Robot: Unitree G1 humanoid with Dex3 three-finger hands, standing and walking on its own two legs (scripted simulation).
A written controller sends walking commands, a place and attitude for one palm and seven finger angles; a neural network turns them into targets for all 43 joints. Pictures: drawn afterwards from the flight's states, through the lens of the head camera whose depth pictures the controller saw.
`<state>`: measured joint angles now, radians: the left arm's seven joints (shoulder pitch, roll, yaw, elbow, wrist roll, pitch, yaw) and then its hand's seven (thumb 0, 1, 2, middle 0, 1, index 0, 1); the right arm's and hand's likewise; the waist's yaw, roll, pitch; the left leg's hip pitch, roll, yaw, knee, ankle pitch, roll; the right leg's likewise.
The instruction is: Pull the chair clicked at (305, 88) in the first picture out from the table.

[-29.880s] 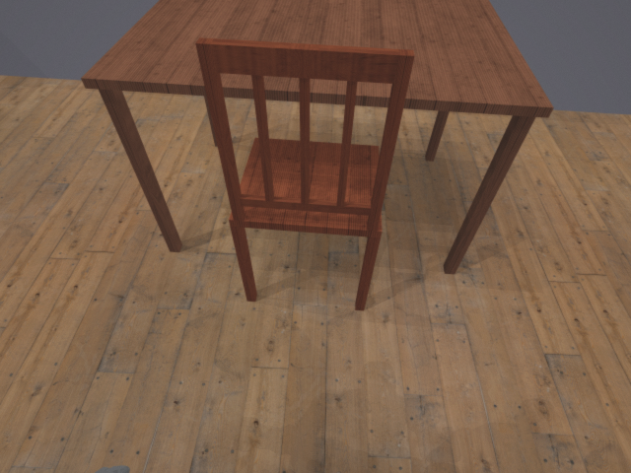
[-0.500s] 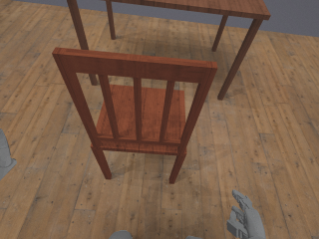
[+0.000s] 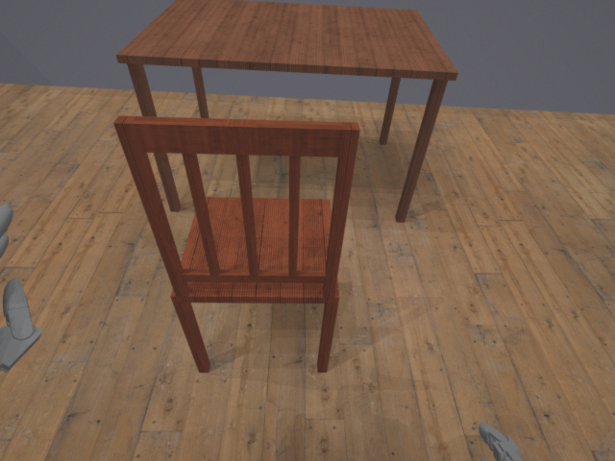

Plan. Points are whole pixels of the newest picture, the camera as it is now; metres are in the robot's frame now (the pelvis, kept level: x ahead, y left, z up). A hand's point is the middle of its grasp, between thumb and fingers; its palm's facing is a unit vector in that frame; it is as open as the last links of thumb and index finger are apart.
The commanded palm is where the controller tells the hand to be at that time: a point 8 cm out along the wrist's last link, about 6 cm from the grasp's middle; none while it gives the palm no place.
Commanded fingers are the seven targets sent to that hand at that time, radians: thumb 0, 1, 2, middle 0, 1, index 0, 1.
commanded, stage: stop stepping back and stand still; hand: left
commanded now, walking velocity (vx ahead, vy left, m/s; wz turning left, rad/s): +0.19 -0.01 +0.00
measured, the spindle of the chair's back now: (249, 221) +0.60 +0.14 -0.07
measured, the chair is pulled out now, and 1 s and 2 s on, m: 0.59 0.59 0.59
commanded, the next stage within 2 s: let the arm hang, fingers relaxed in 0.22 s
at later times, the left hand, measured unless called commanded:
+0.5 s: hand (155, 450) +0.17 +0.21 -0.09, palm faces +0.12 -0.94 -0.31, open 7.4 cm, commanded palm none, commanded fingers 0.00 0.90 0.90 -0.20 -0.30 -0.20 -0.30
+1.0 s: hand out of the picture +0.01 +0.17 -0.16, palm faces +0.07 -0.97 -0.24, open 7.3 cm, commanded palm none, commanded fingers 0.00 0.90 0.90 -0.20 -0.30 -0.20 -0.30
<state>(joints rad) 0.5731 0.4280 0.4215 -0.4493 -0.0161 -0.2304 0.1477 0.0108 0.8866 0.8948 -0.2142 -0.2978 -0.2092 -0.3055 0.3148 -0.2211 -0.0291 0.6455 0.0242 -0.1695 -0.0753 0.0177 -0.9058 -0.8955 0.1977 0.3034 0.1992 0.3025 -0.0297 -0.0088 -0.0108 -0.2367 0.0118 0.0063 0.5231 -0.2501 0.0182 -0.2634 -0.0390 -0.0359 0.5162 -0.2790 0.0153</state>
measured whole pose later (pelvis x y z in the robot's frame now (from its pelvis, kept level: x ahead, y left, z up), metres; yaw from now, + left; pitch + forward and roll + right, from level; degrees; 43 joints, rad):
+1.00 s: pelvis +0.01 -0.02 +0.00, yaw +3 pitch -2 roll +0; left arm 0.31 0.18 0.00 1.03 0.00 0.02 0.03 0.00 0.92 0.89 -0.20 -0.29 -0.20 -0.30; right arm 0.36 -0.15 0.01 1.03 -0.02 0.01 -0.02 0.01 -0.91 -0.90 0.20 0.30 0.20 0.30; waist 0.00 0.04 0.06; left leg -0.22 0.01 -0.05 0.47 -0.23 -0.02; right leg -0.23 0.00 -0.04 0.46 -0.20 -0.01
